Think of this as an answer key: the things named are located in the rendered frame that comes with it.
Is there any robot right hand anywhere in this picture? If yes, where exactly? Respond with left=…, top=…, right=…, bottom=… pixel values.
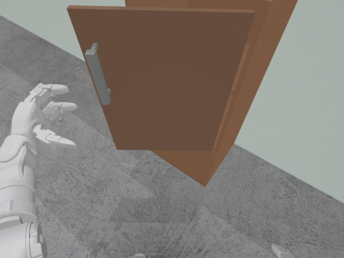
left=271, top=244, right=295, bottom=258

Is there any left robot forearm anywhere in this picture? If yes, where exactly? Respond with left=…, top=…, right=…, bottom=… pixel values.
left=0, top=134, right=39, bottom=230

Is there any handle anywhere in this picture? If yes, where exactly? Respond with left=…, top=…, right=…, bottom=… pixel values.
left=85, top=43, right=111, bottom=105

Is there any robot left hand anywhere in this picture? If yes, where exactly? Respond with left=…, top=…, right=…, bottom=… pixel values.
left=11, top=83, right=78, bottom=151

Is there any robot left upper arm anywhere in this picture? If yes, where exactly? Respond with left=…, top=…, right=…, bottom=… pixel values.
left=0, top=222, right=48, bottom=258

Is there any cupboard door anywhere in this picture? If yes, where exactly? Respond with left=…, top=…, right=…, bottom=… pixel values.
left=67, top=5, right=255, bottom=151

